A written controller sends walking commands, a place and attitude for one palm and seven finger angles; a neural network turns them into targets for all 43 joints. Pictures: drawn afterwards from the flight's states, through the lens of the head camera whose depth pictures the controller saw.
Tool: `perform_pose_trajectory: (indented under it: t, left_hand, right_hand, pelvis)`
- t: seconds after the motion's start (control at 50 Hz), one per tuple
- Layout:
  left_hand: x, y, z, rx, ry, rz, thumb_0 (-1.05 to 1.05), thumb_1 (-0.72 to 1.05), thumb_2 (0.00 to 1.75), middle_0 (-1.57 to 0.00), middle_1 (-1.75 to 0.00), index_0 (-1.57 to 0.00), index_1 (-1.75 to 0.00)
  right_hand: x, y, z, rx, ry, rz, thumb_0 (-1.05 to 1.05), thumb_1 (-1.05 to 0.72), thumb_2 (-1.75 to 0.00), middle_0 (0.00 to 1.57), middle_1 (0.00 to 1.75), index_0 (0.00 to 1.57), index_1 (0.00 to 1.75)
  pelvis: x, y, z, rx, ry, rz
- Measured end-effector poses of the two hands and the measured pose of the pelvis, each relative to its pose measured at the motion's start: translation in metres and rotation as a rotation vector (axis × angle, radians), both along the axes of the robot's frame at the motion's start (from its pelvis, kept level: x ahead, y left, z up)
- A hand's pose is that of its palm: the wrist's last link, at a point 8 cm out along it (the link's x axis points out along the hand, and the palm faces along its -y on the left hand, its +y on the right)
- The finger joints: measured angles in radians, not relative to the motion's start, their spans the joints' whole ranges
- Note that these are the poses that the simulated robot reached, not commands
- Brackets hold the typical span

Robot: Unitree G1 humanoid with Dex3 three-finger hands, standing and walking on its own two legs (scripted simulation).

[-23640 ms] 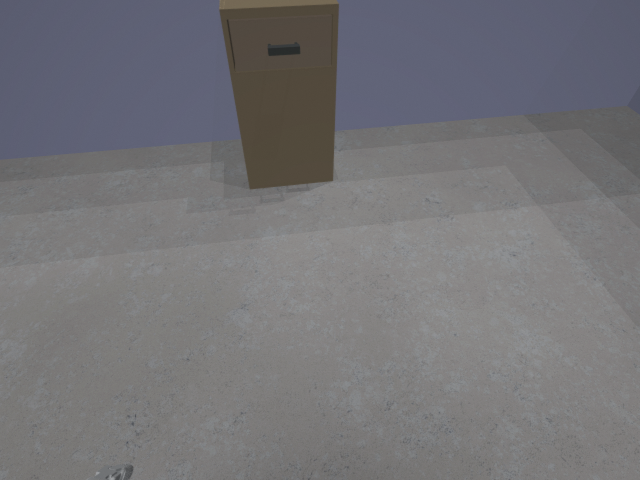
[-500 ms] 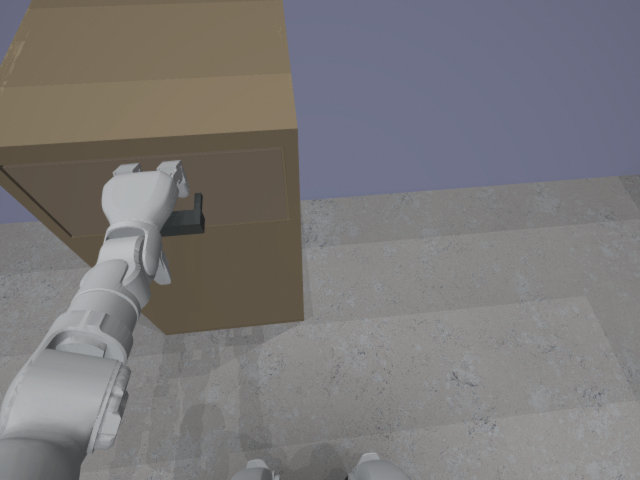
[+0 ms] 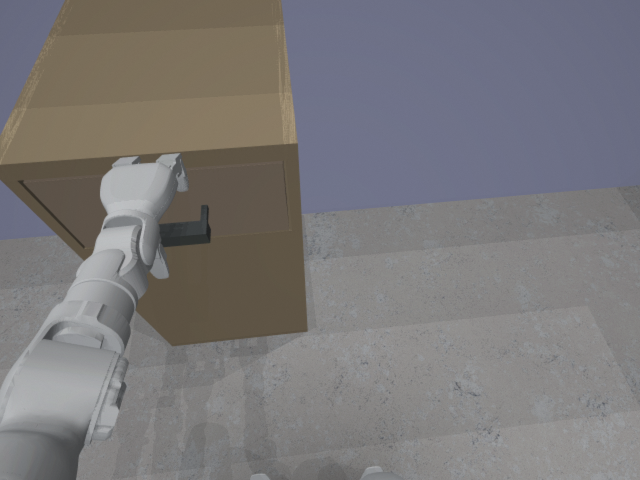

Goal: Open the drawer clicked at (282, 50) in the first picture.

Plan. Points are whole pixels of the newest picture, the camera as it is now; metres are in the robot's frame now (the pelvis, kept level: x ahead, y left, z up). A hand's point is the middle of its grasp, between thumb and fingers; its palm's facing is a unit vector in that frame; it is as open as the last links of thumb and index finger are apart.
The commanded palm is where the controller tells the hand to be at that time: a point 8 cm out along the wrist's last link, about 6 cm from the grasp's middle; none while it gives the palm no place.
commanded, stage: lift the hand off the handle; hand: left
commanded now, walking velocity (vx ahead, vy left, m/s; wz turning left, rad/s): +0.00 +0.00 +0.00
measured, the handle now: (172, 223) +0.52 +0.21 -0.06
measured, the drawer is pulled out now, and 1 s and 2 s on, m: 0.00 0.00 0.00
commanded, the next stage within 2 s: draw the hand back to the body in 0.56 s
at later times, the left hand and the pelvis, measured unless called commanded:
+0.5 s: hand (147, 189) +0.48 +0.20 +0.07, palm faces -0.04 -0.01 -1.00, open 13.2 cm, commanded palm +0.48 +0.20 +0.14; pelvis +0.00 +0.00 +0.01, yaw +0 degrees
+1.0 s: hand (119, 210) +0.43 +0.21 +0.09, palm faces +0.04 -0.04 -1.00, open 13.8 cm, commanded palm +0.39 +0.22 +0.16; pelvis +0.02 -0.01 +0.02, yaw -2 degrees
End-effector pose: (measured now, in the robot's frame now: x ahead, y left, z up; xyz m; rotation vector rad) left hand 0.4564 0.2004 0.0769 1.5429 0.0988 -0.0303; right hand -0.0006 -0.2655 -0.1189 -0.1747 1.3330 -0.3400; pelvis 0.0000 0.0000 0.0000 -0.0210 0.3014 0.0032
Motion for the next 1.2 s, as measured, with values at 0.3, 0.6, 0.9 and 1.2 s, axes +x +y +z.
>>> perform_pose_trajectory:
  t: [0.3,0.6,0.9,1.2]
  left_hand:
    - [0.001,-0.001,0.026,0.003,-0.035,-0.010,0.00,-0.49,0.30,-0.44,-1.23,-0.44,-1.23]
    - [0.011,-0.010,0.066,0.019,-0.088,-0.001,0.00,-0.49,0.30,-0.40,-1.23,-0.39,-1.23]
    - [-0.011,-0.006,0.059,-0.037,-0.060,-0.039,0.00,-0.49,0.30,-0.33,-1.20,-0.32,-1.20]
    - [-0.108,0.026,0.083,-0.028,-0.092,0.056,0.00,-0.49,0.30,-0.32,-1.20,-0.32,-1.20]
  right_hand:
    - [0.010,0.001,0.003,0.010,-0.032,0.014,0.00,-0.91,-0.89,0.20,0.30,0.20,0.30]
    - [0.026,0.000,0.006,0.030,-0.072,0.028,0.01,-0.91,-0.89,0.20,0.30,0.20,0.30]
    - [0.045,-0.007,0.011,0.046,-0.106,-0.007,0.01,-0.91,-0.89,0.20,0.30,0.20,0.30]
    - [0.187,0.013,0.040,0.074,-0.421,0.206,0.01,-0.91,-0.89,0.19,0.30,0.20,0.30]
  pelvis:
    - [0.001,0.000,0.006,0.004,-0.027,0.001]
    - [0.005,-0.002,0.011,0.012,-0.055,-0.002]
    - [0.021,-0.005,0.017,0.018,-0.080,-0.049]
    - [0.019,-0.006,0.024,0.027,-0.203,0.005]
